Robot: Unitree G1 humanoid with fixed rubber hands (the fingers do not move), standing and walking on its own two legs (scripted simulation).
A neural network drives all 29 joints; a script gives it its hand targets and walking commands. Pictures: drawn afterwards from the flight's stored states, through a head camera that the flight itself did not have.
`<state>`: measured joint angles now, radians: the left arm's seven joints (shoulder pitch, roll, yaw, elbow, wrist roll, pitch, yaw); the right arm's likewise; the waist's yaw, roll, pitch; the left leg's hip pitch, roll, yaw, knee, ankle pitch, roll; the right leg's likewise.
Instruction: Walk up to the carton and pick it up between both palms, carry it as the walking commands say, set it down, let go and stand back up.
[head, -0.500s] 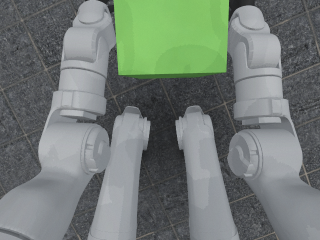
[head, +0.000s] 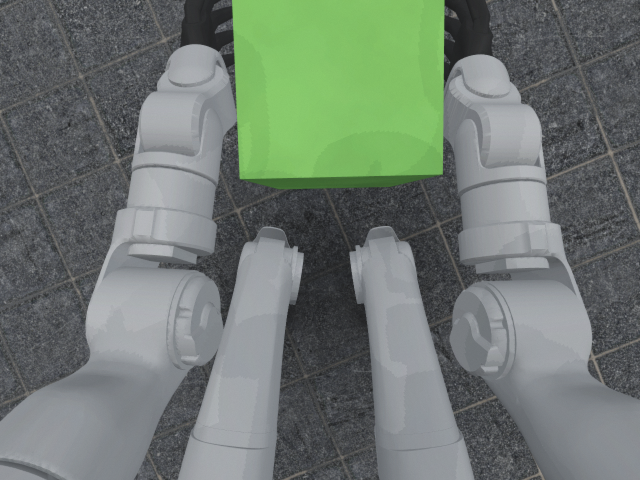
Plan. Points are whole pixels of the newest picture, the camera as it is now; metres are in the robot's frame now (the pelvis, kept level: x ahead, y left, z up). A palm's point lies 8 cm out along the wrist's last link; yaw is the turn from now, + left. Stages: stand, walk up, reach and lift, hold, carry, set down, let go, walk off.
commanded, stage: reach and lift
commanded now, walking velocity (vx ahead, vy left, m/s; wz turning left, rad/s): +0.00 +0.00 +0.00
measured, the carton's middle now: (334, 47) +0.55 -0.01 -0.12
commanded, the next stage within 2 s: none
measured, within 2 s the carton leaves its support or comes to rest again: neither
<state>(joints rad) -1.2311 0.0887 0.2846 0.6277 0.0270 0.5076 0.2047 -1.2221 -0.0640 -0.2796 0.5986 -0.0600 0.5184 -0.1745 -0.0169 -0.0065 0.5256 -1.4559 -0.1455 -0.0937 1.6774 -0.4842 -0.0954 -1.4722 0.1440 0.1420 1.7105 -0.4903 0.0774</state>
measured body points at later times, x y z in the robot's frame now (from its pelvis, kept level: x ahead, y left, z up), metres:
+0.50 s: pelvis +0.00 +0.00 +0.06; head +0.27 -0.01 +0.41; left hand +0.51 +0.13 -0.01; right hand +0.50 -0.13 -0.01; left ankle +0.15 +0.14 -0.50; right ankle +0.15 -0.13 -0.50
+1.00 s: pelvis +0.01 +0.00 +0.11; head +0.24 -0.01 +0.49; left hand +0.48 +0.13 +0.06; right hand +0.48 -0.13 +0.06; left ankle +0.15 +0.14 -0.50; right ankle +0.15 -0.13 -0.50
